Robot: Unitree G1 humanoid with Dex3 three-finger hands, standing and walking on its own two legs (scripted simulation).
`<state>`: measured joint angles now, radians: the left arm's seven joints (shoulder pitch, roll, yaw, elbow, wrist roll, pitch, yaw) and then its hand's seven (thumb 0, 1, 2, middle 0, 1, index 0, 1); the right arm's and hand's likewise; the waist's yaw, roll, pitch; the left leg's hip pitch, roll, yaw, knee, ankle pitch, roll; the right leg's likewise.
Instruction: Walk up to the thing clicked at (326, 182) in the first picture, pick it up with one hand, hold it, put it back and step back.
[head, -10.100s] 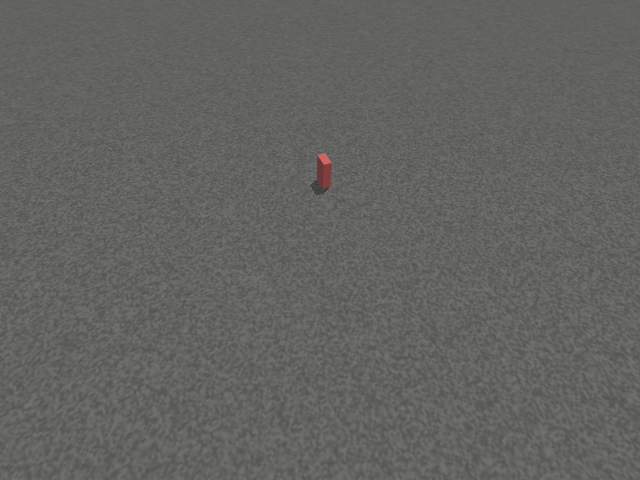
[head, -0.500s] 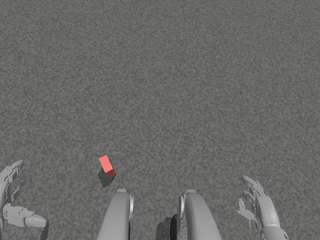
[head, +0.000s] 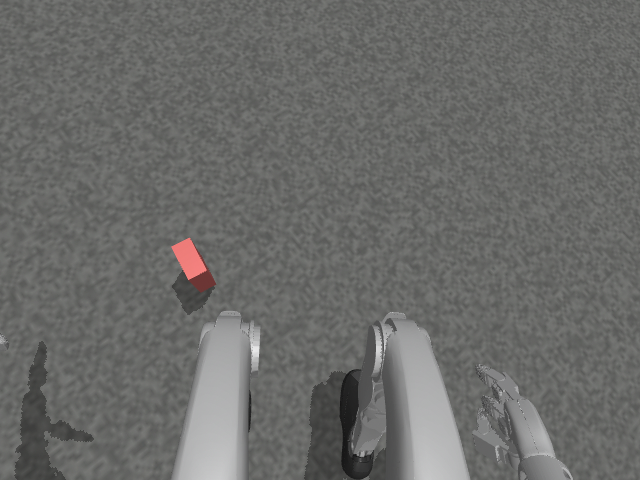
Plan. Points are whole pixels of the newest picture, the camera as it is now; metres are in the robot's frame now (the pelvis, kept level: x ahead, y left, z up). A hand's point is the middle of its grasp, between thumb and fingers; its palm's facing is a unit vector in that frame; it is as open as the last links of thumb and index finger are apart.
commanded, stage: go down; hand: left
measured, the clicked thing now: (195, 266) +0.43 +0.23 -0.41
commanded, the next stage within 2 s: approach in 1.22 s
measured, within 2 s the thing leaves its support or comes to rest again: neither
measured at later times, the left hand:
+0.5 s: hand out of the picture +0.33 +0.41 -0.08, palm faces +0.17 -0.98 -0.11, open 17.4 cm
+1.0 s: hand out of the picture +0.34 +0.42 -0.10, palm faces +0.16 -0.98 -0.09, open 17.5 cm
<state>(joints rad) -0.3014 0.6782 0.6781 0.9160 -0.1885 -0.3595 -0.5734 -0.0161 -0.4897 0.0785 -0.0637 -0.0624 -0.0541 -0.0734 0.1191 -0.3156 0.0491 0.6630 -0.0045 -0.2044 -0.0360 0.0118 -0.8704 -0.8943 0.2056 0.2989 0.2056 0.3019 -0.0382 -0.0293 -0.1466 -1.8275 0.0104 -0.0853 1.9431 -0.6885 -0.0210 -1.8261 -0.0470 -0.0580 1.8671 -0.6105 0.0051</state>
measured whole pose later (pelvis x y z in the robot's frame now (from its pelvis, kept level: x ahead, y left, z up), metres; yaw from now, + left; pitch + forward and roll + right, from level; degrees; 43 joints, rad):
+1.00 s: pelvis -0.01 +0.01 -0.09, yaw -2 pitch +31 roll -7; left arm -0.46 0.83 0.80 1.02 -0.24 -0.40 -0.75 -0.02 -0.54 0.08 -0.02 -0.08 -0.04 -0.07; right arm 0.09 -0.37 0.10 0.69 -0.03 -0.22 -0.03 0.01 -0.89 -0.90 0.21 0.30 0.21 0.30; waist -0.06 -0.04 -0.09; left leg -2.09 -0.01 -0.11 2.25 -0.71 0.00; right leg -2.06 -0.05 -0.06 2.13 -0.62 0.03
